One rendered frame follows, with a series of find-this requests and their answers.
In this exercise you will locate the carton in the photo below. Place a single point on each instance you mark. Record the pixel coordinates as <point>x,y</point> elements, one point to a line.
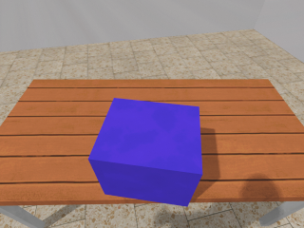
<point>149,151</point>

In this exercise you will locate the table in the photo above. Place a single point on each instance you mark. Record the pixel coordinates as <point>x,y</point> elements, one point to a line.
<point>252,144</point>

